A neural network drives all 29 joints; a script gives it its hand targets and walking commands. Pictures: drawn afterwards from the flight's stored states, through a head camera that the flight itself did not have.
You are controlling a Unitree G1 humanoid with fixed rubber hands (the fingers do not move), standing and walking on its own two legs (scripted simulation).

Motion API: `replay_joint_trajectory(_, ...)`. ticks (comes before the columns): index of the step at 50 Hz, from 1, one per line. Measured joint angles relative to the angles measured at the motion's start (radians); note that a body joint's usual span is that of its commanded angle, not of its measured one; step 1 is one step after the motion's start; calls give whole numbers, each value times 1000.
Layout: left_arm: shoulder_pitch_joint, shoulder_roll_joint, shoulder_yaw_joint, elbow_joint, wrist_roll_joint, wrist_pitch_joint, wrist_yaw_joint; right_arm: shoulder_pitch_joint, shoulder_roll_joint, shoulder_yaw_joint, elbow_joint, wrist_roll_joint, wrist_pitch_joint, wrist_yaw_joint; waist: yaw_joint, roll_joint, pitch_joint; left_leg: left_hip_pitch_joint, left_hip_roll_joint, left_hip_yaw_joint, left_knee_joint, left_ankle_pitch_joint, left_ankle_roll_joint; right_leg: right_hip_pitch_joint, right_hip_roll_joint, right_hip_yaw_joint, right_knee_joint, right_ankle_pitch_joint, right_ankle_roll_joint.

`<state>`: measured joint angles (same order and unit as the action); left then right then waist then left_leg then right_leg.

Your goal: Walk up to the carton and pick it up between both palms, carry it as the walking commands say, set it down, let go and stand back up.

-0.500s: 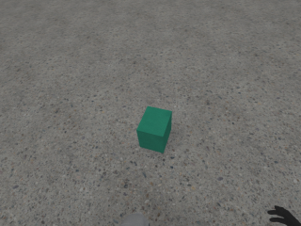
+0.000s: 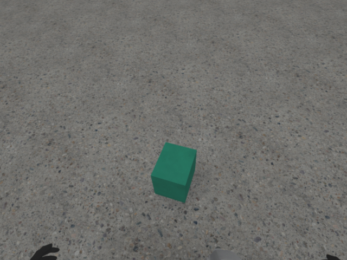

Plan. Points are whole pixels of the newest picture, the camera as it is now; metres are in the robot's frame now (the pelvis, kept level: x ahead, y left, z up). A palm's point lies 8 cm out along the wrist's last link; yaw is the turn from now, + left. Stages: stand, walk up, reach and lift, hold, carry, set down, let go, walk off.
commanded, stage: walk up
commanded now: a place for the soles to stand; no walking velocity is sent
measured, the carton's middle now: (175, 172) +0.67 +0.01 -0.63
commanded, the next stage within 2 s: none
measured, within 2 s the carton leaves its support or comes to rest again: neither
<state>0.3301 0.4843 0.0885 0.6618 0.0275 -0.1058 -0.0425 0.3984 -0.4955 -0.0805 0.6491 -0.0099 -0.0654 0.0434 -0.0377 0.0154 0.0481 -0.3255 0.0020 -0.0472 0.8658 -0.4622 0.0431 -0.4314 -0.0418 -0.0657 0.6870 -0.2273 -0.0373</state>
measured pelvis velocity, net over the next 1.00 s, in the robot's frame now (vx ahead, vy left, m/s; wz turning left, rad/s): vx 0.12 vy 0.03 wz -0.07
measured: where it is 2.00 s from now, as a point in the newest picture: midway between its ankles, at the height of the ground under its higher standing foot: (152, 259)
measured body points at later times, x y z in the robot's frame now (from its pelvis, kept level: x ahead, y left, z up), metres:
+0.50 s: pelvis +0.10 +0.02 +0.00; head +0.12 +0.04 +0.45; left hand +0.18 +0.35 -0.11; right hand +0.25 -0.30 -0.07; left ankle +0.15 +0.14 -0.71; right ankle +0.11 -0.12 -0.71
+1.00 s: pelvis +0.12 +0.03 +0.03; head +0.13 +0.02 +0.48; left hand +0.24 +0.36 -0.07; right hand +0.24 -0.32 -0.07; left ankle +0.14 +0.15 -0.69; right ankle +0.11 -0.12 -0.71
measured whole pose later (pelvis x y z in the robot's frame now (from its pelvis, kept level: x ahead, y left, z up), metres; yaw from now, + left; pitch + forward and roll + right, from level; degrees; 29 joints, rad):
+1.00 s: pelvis +0.12 +0.03 +0.03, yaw -4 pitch -2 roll +0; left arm 0.17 0.43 0.03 0.99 0.01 -0.07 0.03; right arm 0.05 -0.45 -0.06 0.96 -0.05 0.02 0.06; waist -0.01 0.03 0.04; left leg -0.31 0.03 0.03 0.70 -0.41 0.01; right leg -0.19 -0.01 0.05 0.48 -0.27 0.01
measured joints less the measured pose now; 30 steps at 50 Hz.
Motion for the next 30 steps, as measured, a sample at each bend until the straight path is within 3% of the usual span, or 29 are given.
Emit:
replay_joint_trajectory(2,-2,1,2,-5,-7,-4,8,-15,3,7,27,2,6,-7,12,15,3,-79,-9,-13,173,-2,0,16,0,-13,23,-29,-1)
replay_joint_trajectory(4,3,-2,2,-6,-12,-1,12,-28,5,12,46,2,5,-6,30,29,2,-134,7,4,209,25,-12,51,-1,-20,-3,-46,-4)
replay_joint_trajectory(8,26,12,-4,-1,-8,9,12,-53,17,13,63,-5,3,4,65,21,1,-168,39,58,42,61,-30,104,-16,-17,-56,-45,13)
replay_joint_trajectory(12,47,26,-22,15,-15,31,18,-90,24,20,74,-11,0,-10,88,-5,6,-109,25,82,-168,167,-23,101,-34,8,-6,-93,41)
replay_joint_trajectory(14,44,21,-32,30,-23,46,23,-105,21,23,78,-19,-8,-24,83,-12,6,-99,14,74,-196,235,-16,76,-37,23,70,-150,41)
replay_joint_trajectory(18,9,-8,-54,88,-35,74,39,-155,40,44,90,-14,-7,-38,67,-32,17,-101,18,76,-133,183,-19,46,0,64,166,-275,17)
replay_joint_trajectory(20,-2,-20,-59,115,-30,68,41,-179,43,49,100,-10,1,-40,61,-34,15,-97,25,74,-120,165,-27,75,6,51,77,-195,7)
replay_joint_trajectory(22,-15,-31,-62,140,-19,61,42,-204,46,54,116,-3,9,-39,60,-30,13,-94,34,72,-106,148,-36,92,13,49,39,-105,35)
replay_joint_trajectory(25,-46,-36,-75,175,-23,55,39,-241,59,61,155,3,14,-40,60,-37,6,-68,34,81,-136,149,-43,105,10,58,32,-136,60)
replay_joint_trajectory(30,-120,-39,-85,224,-32,58,40,-299,64,70,218,7,14,-41,61,-24,4,-30,44,90,-178,156,-40,143,21,65,-21,-123,62)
